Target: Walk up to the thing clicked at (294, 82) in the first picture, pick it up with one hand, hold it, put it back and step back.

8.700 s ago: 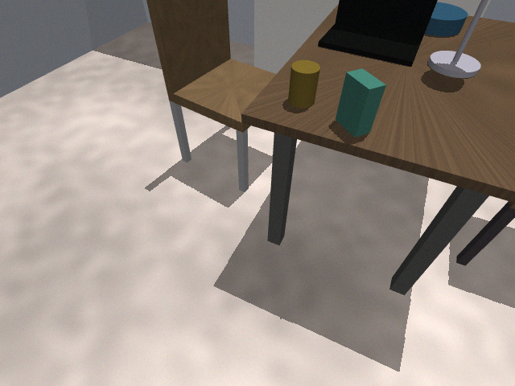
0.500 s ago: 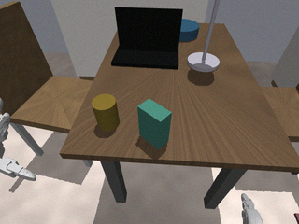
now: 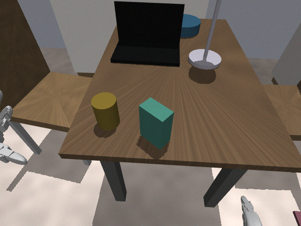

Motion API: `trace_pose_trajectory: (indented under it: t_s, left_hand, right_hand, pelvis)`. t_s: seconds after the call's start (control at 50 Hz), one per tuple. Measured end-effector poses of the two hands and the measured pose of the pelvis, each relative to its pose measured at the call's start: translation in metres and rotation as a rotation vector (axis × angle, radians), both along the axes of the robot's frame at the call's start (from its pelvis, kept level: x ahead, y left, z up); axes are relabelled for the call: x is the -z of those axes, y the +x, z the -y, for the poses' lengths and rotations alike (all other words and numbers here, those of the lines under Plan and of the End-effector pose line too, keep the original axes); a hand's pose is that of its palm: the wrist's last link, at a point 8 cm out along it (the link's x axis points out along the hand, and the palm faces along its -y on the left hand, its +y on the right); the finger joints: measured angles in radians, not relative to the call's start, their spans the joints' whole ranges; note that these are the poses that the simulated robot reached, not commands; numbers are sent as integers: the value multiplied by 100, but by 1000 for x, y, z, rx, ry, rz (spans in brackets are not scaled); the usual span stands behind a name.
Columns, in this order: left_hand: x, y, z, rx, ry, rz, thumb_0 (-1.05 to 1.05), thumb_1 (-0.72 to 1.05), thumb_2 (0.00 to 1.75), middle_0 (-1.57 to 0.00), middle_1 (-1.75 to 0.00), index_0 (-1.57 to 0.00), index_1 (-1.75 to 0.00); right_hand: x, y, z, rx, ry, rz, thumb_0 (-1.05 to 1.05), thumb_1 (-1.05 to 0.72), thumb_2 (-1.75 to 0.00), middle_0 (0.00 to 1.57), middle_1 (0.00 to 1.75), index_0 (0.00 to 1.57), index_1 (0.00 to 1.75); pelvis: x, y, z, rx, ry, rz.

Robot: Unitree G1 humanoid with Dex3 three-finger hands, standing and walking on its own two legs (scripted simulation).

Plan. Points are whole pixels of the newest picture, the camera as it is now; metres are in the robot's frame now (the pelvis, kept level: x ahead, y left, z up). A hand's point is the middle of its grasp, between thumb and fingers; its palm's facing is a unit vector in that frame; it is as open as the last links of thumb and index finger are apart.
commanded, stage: go down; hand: left
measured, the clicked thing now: (106, 111) +0.49 +0.17 +0.01
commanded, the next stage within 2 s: approach in 1.96 s
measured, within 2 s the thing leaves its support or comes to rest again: neither
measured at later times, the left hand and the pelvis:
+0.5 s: hand (17, 116) +0.36 +0.34 +0.14, palm faces +0.09 -1.00 +0.01, open 17.6 cm; pelvis +0.00 +0.00 +0.00, yaw +0 degrees
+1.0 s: hand (18, 109) +0.38 +0.35 +0.14, palm faces +0.10 -1.00 +0.01, open 17.6 cm; pelvis +0.01 +0.00 -0.01, yaw +0 degrees
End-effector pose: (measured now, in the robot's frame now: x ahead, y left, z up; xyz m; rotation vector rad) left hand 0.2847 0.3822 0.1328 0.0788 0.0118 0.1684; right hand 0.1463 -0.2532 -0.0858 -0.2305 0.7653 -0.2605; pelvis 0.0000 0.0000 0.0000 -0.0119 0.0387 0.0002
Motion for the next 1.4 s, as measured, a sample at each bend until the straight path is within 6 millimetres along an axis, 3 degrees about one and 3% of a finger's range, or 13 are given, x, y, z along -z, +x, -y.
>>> trace_pose_trajectory:
  t_s: [0.44, 1.4]
  left_hand:
    - [-3, 43, -9, 75, -96, -33, -1, -55, 7, -3, -3, -4, -3]
    - [-5, 88, -25, 72, -93, -41, -1, -56, 6, -4, -5, -5, -5]
  right_hand:
    - [-10, -4, 3, -22, -63, 37, -1, 53, -5, 6, 5, 6, 5]
    - [-6, 6, -1, -18, -80, 38, -1, 52, -6, 6, 5, 6, 5]
  pelvis:
    - [1, 4, 3, 6, -4, -58]
    - [11, 13, -5, 6, -19, -145]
